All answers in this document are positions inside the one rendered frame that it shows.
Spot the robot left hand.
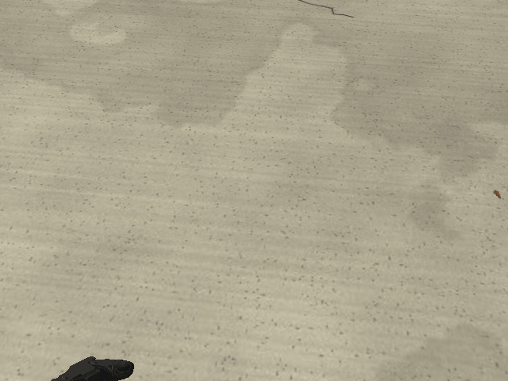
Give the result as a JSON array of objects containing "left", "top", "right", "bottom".
[{"left": 51, "top": 356, "right": 134, "bottom": 381}]

